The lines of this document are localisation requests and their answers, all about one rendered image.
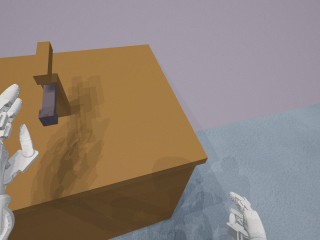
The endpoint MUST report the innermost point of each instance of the tap lever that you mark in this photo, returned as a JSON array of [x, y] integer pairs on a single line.
[[48, 115]]

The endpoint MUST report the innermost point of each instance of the left robot hand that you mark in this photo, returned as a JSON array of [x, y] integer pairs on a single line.
[[10, 106]]

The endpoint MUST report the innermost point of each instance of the right robot hand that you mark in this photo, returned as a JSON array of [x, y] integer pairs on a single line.
[[248, 225]]

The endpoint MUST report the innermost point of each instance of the left robot forearm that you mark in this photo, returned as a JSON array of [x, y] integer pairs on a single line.
[[7, 219]]

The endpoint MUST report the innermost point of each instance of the counter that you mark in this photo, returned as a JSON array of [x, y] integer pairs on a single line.
[[119, 158]]

